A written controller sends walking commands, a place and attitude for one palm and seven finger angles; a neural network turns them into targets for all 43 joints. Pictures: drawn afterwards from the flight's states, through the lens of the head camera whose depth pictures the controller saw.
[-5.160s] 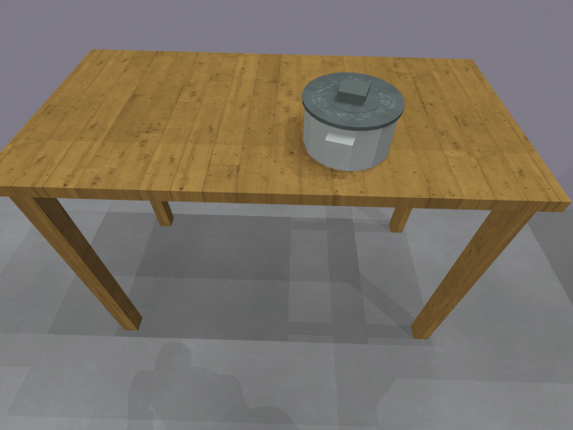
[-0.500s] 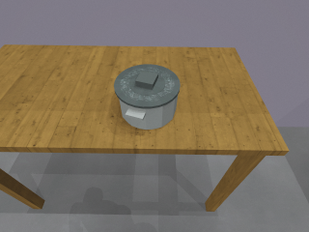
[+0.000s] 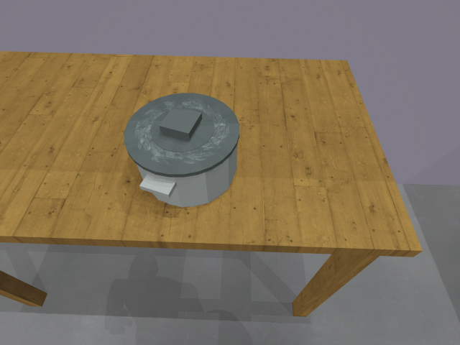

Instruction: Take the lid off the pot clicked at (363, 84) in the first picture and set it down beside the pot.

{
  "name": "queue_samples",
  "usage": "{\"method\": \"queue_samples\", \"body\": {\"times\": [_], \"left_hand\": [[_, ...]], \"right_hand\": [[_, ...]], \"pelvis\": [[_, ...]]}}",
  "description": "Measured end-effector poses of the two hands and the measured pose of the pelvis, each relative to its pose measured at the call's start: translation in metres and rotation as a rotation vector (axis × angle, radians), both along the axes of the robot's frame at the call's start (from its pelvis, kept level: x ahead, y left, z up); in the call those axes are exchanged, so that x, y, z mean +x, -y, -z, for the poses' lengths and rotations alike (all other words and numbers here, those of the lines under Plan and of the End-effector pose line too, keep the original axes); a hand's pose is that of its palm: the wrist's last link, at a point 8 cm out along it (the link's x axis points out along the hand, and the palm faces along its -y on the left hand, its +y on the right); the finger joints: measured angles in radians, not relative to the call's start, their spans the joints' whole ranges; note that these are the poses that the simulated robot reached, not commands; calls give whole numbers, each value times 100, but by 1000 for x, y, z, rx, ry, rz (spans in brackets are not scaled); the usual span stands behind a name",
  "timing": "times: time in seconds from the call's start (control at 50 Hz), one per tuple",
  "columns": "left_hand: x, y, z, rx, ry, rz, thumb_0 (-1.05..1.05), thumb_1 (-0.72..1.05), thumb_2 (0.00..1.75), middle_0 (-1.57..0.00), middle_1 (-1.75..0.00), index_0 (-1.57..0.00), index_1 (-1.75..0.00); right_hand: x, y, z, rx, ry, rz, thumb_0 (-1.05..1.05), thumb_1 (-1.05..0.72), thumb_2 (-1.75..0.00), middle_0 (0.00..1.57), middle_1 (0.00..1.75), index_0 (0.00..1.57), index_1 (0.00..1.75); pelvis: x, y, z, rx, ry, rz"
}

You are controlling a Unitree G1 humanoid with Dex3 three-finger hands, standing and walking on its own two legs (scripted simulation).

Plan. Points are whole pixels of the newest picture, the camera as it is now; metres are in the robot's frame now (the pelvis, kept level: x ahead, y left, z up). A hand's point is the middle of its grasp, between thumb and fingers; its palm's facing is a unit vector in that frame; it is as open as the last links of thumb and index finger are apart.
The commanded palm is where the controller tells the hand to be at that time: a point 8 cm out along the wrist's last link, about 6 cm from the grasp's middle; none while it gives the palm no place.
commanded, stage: shuffle to correct the standing spot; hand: left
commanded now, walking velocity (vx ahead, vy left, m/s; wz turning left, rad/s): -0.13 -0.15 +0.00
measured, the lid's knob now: (181, 122) +0.44 +0.11 +0.14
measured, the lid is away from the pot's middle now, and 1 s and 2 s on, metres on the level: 0.00 0.00 0.00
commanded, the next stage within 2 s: come to a stop and stand still in 0.38 s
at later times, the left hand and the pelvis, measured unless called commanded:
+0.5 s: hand out of the picture +0.05 +0.13 -0.16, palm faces +0.03 -0.97 -0.25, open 7.4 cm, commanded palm none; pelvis -0.01 -0.07 +0.01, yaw +0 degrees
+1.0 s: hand out of the picture -0.06 +0.15 -0.17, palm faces +0.04 -0.97 -0.23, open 7.4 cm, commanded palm none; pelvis -0.08 -0.05 +0.01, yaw +1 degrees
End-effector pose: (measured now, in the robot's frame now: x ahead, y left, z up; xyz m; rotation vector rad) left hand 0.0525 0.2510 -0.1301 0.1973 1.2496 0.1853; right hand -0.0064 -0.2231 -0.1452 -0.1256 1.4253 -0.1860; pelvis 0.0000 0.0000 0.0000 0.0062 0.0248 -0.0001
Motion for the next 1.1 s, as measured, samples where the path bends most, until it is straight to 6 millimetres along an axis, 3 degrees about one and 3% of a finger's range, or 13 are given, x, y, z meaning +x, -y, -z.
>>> {"method": "queue_samples", "body": {"times": [0.06,0.14,0.26,0.4,0.54,0.68,0.8,0.96,1.1], "left_hand": [[17,7,-2,31,39,4,1,91,89,-20,-30,-20,-30],[20,22,0,30,28,7,0,91,89,-20,-30,-20,-30],[12,44,18,-33,-32,15,0,91,89,-20,-30,-20,-30],[0,68,4,-48,-57,-3,1,91,89,-21,-30,-20,-30],[-20,82,-4,39,-30,4,1,91,89,-21,-30,-20,-30],[-58,98,-15,43,-47,22,1,91,89,-21,-30,-20,-30],[-85,92,-14,18,-39,-7,1,90,89,-21,-30,-20,-30],[-116,56,7,-14,-73,-26,1,91,89,-21,-30,-20,-30],[-112,45,-3,-46,-38,-29,1,91,89,-20,-30,-20,-30]], "right_hand": [[11,22,3,-15,-23,-5,0,-91,-90,20,30,20,30],[40,43,-5,-53,28,-13,0,-91,-90,20,30,20,30],[79,50,-19,-83,160,-29,0,-91,-90,20,30,20,30],[84,49,-25,-31,181,-72,0,-91,-90,20,30,20,30],[80,84,-3,15,199,-70,0,-91,-90,21,30,21,30],[51,112,-8,-5,179,-52,0,-91,-90,20,30,20,30],[17,111,-21,-28,140,-78,0,-91,-90,20,30,20,30],[-32,69,-29,-50,132,-83,0,-91,-90,20,30,20,30],[-95,18,-31,29,8,-36,0,-91,-90,20,30,20,30]], "pelvis": [[4,13,2,-12,14,-27],[9,22,-1,-12,21,-28],[12,31,0,-11,42,-3],[1,48,-13,-19,26,3],[-20,81,-2,-5,22,0],[-42,91,-8,6,39,-1],[-57,83,-14,12,37,-8],[-78,52,-9,3,50,-7],[-77,36,-21,-20,28,-24]]}}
